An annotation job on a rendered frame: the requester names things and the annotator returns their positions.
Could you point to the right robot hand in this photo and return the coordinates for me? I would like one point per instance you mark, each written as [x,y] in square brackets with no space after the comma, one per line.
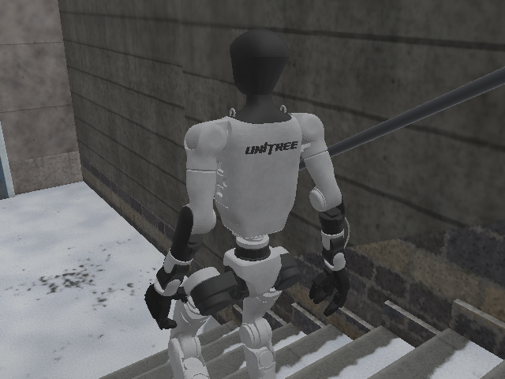
[325,283]

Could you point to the right robot forearm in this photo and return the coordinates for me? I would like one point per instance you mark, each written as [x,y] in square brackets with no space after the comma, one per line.
[332,238]

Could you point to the left robot hand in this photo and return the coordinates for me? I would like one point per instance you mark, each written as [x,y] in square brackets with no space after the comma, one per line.
[159,305]

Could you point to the left robot forearm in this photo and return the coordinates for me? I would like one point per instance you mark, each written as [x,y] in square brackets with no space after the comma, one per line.
[177,261]

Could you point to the robot right upper arm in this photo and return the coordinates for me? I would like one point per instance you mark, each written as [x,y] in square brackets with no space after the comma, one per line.
[326,194]

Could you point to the robot head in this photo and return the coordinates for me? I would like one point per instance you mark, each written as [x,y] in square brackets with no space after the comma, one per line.
[258,58]

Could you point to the robot torso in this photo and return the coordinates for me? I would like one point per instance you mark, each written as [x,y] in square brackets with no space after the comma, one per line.
[255,190]

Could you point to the robot left upper arm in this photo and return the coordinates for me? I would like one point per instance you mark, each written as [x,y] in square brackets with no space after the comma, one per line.
[203,142]

